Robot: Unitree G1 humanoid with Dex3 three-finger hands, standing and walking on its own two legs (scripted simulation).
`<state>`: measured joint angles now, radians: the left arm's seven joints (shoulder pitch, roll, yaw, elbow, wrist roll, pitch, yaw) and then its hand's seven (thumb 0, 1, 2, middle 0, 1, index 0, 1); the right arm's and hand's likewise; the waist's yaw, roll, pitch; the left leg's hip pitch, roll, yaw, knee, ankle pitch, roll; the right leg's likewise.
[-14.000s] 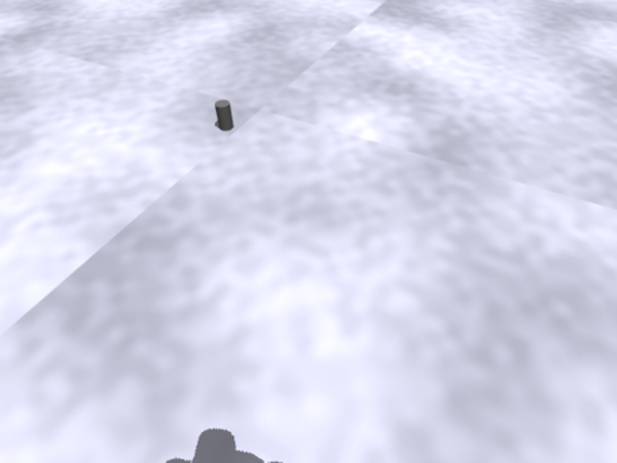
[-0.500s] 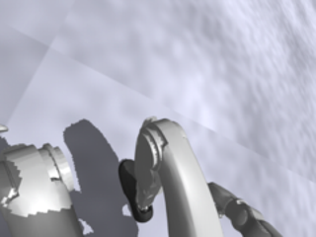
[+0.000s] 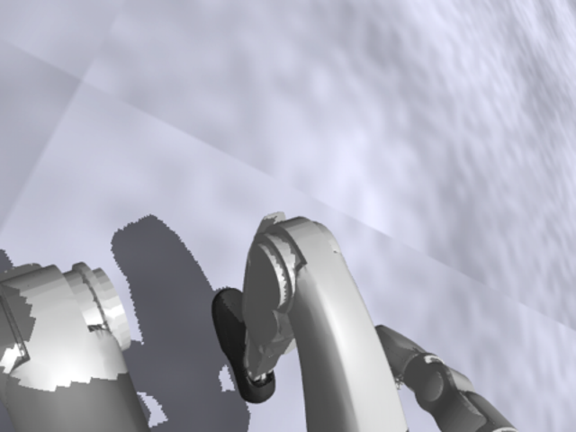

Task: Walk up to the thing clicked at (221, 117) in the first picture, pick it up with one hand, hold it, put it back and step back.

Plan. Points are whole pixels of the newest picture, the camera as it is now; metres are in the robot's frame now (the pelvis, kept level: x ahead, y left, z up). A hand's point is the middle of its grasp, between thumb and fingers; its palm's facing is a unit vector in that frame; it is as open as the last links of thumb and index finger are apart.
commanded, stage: close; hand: left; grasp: from the side
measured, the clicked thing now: out of the picture +0.46 +0.28 -0.20
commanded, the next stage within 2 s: settle in 0.14 s
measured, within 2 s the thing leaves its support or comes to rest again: neither
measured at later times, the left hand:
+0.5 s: hand out of the picture +0.45 +0.29 -0.16, palm faces +0.37 -0.93 +0.00, open 11.7 cm
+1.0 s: hand out of the picture +0.43 +0.31 -0.05, palm faces +0.32 -0.95 -0.05, open 11.8 cm
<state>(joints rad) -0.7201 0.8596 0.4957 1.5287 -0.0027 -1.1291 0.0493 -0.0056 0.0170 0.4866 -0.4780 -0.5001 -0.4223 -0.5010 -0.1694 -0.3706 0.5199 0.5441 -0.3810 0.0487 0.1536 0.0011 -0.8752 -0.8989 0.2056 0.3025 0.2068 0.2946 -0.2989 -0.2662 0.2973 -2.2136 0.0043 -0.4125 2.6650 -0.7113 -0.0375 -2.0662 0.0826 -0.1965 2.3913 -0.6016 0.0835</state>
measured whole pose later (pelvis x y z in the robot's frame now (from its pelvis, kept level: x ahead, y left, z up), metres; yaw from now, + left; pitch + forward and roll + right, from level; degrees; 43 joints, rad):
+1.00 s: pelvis +0.01 -0.01 +0.02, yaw +4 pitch +21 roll -14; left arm -0.65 0.65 0.39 1.04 -0.06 -0.80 -0.07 0.06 -0.50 0.98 -0.66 -1.00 -0.57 -0.94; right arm -0.02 -0.33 0.28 0.60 -0.22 0.09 0.15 0.00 -0.90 -0.90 0.21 0.30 0.21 0.30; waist -0.20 -0.12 0.09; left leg -2.26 0.01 -0.29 2.54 -0.68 -0.02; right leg -2.12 0.03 -0.12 2.35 -0.63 0.06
